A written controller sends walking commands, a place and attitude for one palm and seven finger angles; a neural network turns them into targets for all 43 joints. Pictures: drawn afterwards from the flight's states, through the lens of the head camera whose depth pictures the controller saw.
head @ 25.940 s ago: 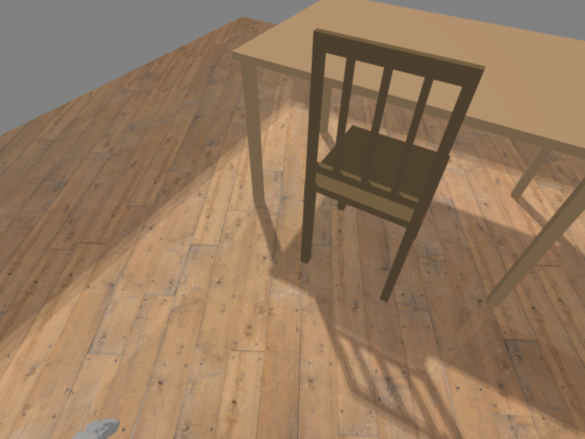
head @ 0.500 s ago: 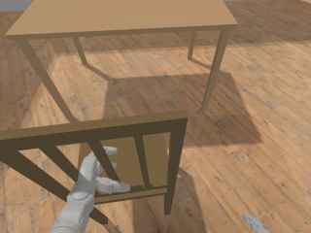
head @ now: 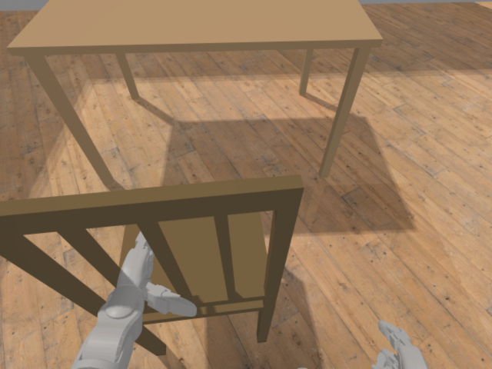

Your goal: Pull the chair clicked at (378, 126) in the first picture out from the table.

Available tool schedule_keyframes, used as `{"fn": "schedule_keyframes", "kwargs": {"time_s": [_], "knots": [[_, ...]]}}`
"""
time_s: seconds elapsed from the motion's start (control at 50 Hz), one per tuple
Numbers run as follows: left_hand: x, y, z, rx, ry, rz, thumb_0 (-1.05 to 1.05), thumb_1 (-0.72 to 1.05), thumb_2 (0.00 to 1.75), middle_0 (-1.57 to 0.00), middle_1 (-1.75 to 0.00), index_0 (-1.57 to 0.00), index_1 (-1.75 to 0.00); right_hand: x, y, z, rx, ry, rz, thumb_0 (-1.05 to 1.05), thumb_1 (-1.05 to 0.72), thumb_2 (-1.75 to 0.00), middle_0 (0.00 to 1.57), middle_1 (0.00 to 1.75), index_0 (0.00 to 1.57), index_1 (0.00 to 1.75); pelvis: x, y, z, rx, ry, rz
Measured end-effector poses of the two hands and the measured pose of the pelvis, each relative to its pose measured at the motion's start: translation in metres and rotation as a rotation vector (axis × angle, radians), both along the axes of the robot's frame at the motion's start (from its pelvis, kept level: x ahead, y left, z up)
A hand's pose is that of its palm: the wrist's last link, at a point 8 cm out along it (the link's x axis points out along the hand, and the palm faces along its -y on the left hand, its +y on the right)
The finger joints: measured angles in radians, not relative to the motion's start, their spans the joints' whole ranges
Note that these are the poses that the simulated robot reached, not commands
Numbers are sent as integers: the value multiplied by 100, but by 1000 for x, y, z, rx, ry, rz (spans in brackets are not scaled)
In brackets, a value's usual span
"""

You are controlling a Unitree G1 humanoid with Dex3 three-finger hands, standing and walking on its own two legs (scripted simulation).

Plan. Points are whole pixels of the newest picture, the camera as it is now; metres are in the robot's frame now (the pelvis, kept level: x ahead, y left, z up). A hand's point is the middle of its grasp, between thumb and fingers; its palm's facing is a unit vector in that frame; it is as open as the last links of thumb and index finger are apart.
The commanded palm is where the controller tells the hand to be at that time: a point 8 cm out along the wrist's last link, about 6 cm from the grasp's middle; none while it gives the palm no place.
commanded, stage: draw the fingers out of the gap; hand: left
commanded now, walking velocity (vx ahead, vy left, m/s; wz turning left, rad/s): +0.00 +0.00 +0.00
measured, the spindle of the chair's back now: (172, 269) +0.29 +0.13 -0.02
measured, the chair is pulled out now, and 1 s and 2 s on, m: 0.57 0.57 0.57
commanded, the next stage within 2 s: draw the hand back to the body in 0.66 s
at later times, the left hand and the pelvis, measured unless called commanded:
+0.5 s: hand (163, 326) +0.20 +0.14 -0.04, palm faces -0.01 -0.99 -0.16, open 17.5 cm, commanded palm +0.18 +0.19 -0.01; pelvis +0.00 +0.00 -0.01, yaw +1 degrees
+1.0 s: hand (143, 350) +0.16 +0.15 +0.01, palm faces +0.10 -0.99 -0.03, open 17.4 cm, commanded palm +0.13 +0.21 +0.03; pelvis -0.01 +0.00 -0.03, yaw +2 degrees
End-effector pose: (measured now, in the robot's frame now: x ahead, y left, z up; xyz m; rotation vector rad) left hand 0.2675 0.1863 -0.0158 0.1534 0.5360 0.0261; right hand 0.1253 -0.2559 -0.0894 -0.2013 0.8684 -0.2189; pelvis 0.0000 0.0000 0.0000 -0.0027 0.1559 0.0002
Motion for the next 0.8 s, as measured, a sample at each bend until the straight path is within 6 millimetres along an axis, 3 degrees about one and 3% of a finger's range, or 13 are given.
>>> {"fn": "schedule_keyframes", "kwargs": {"time_s": [0.22,0.48,0.8], "knots": [[-44,2,-4,-1,35,1,-1,-54,21,-2,0,0,-1,9,0,4,-6,-49,11,1,-91,-90,21,30,21,30,2,-2,-3,-2,0,5],[-77,2,-2,5,39,8,-1,-54,21,-2,-1,0,0,31,9,8,-5,-135,50,1,-91,-90,21,30,21,30,0,-2,-9,-7,5,21],[-130,2,2,-4,68,36,-1,-54,21,0,0,0,0,44,21,10,-2,-196,58,1,-91,-90,21,30,21,30,1,2,-17,-16,11,34]]}}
